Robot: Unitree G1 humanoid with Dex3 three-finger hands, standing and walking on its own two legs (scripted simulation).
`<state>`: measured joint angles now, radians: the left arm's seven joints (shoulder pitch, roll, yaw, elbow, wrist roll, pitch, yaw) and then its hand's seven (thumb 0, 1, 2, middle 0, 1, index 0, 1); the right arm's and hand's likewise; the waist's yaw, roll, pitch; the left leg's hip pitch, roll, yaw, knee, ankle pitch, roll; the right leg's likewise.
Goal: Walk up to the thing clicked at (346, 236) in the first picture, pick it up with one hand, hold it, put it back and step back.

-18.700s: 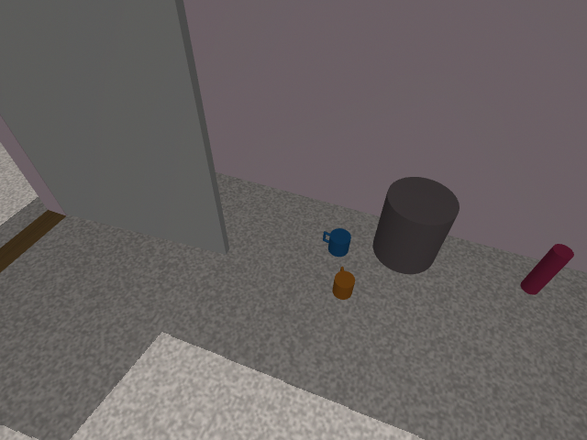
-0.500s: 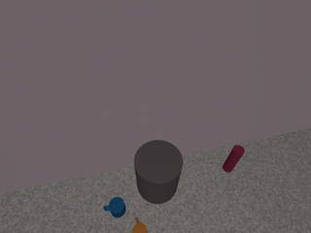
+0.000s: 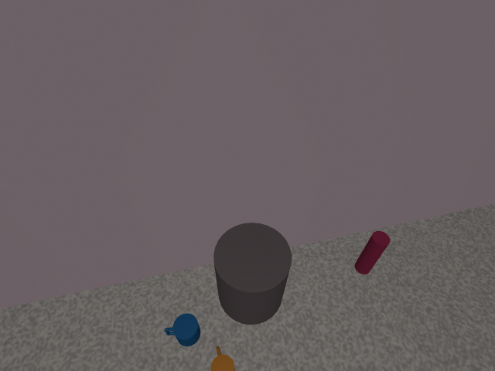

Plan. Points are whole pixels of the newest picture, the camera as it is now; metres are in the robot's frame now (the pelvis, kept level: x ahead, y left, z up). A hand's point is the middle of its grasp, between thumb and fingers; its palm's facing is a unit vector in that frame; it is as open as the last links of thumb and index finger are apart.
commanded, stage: rise first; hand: left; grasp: from above
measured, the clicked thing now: (182, 330) +0.42 +0.25 -0.74
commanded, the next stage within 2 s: none
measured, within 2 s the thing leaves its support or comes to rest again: neither
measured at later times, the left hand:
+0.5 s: hand out of the picture +0.14 +0.26 -0.20, palm faces -0.08 -0.91 -0.40, open 13.0 cm
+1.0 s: hand out of the picture +0.12 +0.27 -0.25, palm faces -0.19 -0.85 -0.49, open 14.1 cm
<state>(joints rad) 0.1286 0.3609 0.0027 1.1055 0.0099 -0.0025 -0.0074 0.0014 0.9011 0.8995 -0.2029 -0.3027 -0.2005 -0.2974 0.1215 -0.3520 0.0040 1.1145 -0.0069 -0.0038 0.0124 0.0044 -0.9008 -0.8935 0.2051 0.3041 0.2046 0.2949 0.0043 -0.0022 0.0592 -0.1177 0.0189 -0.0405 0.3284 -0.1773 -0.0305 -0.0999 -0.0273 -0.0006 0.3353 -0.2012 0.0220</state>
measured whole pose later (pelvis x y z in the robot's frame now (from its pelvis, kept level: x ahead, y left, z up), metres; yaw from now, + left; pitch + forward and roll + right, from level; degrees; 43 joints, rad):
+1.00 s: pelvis -0.02 +0.01 -0.12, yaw -1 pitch +21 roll -2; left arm 0.29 0.33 0.13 0.38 0.28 0.22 0.01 -0.01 -0.53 0.96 -0.08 -1.09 -0.08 -1.07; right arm 0.18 -0.23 -0.02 0.53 0.00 -0.14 0.00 0.01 -0.93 -0.91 0.20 0.30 0.20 0.29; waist -0.02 0.00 -0.13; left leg -1.06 0.02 -0.07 1.26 -0.56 -0.03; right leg -1.01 -0.01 -0.01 1.22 -0.57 0.03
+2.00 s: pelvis -0.11 +0.02 -0.40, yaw -6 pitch +32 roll -7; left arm -0.68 0.68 0.13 1.18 1.14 -0.27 0.28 0.00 -0.53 1.04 -0.09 -1.00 -0.08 -1.00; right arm 0.16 -0.28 -0.02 0.77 -0.07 -0.06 0.10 0.01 -0.89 -0.89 0.20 0.30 0.20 0.29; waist -0.11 -0.01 -0.11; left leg -2.17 -0.02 -0.15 2.25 -0.65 -0.04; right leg -2.09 0.03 -0.02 2.18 -0.66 0.05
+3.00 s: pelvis -0.09 +0.02 -0.44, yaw -8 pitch +34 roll -8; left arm -0.86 0.75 0.13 1.39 1.26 -0.25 0.41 0.00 -0.55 1.03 -0.08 -1.03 -0.07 -1.03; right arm 0.12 -0.26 0.04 0.76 -0.14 -0.04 0.14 0.00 -0.91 -0.90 0.20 0.30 0.20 0.29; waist -0.20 -0.02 -0.06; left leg -2.29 -0.02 -0.17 2.38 -0.70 -0.04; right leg -2.21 0.04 -0.03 2.30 -0.70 0.07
